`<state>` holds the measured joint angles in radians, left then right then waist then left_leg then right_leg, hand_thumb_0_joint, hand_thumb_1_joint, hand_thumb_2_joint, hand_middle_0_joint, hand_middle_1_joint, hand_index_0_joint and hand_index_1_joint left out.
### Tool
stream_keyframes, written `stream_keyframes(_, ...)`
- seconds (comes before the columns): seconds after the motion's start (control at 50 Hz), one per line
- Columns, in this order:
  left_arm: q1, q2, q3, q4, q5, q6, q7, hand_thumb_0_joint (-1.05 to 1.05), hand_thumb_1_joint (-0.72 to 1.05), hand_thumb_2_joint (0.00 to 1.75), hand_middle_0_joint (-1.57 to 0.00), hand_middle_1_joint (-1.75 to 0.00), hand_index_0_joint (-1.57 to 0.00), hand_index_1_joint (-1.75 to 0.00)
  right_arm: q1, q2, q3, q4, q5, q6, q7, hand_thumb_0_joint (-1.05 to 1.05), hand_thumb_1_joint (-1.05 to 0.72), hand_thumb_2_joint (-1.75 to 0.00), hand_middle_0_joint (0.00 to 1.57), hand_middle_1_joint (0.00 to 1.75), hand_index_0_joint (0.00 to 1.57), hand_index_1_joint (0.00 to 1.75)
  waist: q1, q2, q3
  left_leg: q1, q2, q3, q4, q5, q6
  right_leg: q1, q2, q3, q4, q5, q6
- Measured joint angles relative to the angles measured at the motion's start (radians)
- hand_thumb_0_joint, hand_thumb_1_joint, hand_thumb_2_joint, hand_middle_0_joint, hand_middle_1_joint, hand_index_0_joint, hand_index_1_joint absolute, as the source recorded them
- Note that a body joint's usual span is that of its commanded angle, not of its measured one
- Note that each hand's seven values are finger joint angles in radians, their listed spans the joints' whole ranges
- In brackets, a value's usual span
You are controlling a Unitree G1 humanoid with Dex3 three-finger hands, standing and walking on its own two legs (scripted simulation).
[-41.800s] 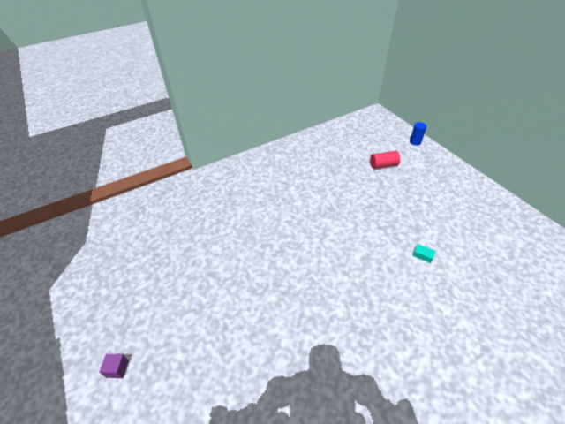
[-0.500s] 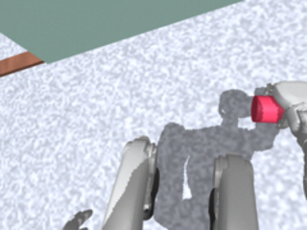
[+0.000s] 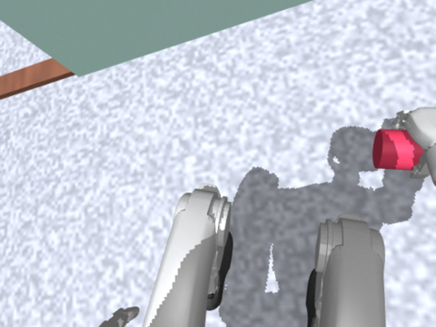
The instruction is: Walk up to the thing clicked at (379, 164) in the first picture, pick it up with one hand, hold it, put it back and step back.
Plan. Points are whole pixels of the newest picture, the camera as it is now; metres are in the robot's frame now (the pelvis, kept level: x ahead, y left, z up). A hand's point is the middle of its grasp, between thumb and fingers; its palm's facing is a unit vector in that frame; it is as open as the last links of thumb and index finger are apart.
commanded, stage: lower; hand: right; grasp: from above
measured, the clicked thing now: (417, 150) +0.47 -0.26 -0.20
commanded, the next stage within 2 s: rest in 0.38 s
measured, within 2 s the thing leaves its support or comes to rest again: neither
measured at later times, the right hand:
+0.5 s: hand (411, 155) +0.47 -0.26 -0.23, palm faces -0.48 +0.02 -0.88, open 10.3 cm
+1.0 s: hand (405, 155) +0.48 -0.26 -0.28, palm faces -0.49 +0.06 -0.87, open 10.3 cm
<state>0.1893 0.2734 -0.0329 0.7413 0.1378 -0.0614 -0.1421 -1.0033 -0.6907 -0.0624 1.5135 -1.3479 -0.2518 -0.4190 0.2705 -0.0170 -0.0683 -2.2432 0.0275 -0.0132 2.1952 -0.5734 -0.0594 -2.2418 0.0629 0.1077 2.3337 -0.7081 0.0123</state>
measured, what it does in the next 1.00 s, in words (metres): lowers itself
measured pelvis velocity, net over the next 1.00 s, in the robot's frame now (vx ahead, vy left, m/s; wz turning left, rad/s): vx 0.01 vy -0.01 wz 0.09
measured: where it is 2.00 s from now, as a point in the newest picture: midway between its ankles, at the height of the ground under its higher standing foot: (264, 304)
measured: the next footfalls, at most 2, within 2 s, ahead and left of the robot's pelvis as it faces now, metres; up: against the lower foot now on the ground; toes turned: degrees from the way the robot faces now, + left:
none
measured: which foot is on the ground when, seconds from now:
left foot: down 0.00-1.00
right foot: down 0.00-1.00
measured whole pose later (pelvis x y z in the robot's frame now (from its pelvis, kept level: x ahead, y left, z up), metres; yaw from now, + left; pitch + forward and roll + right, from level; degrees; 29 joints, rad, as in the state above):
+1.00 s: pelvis +0.01 -0.01 -0.05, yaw +5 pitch +32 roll +13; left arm 0.17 0.32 -0.13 0.69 0.23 -0.14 -0.24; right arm -1.03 -0.90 -0.18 1.66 -1.44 -0.30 -0.54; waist 0.36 0.05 0.08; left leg -2.31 0.01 0.04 2.33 -0.59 -0.07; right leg -2.35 0.07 0.18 2.54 -0.76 -0.01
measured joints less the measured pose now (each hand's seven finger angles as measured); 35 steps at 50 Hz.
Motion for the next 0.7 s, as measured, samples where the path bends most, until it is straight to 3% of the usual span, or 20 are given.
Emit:
stream_keyframes(0.32, -0.006, 0.016, -0.036, -0.007, 0.018, -0.021, -0.014, 0.00, 0.91, 0.90, -0.20, -0.30, -0.20, -0.29, -0.021, -0.056, -0.004, 0.048, -0.014, -0.025, -0.010, 0.01, 0.04, -0.38, 0.82, 0.30, 0.81, 0.32, 0.023, 0.017, 0.042, -0.035, -0.003, 0.012, 0.048, -0.006, -0.007, -0.045, 0.005, 0.018, 0.066, -0.012, -0.002)
stream_keyframes(0.52, -0.007, 0.018, -0.044, -0.014, 0.039, -0.031, -0.032, 0.00, 0.91, 0.90, -0.20, -0.30, -0.20, -0.29, 0.005, -0.082, -0.035, 0.040, -0.050, -0.037, -0.068, 0.00, 0.04, -0.37, 0.82, 0.30, 0.81, 0.32, 0.039, 0.035, 0.062, -0.059, -0.007, 0.021, 0.084, -0.015, -0.006, -0.078, 0.007, 0.030, 0.116, -0.027, -0.006)
stream_keyframes(0.7, -0.018, 0.021, -0.067, -0.019, 0.056, -0.058, -0.054, 0.00, 0.91, 0.89, -0.20, -0.30, -0.20, -0.29, -0.023, -0.115, -0.046, 0.098, -0.057, -0.021, -0.104, 0.00, 0.04, -0.39, 0.82, 0.28, 0.81, 0.31, 0.060, 0.036, 0.087, -0.070, -0.013, 0.029, 0.104, -0.022, -0.007, -0.097, 0.004, 0.038, 0.152, -0.040, -0.017)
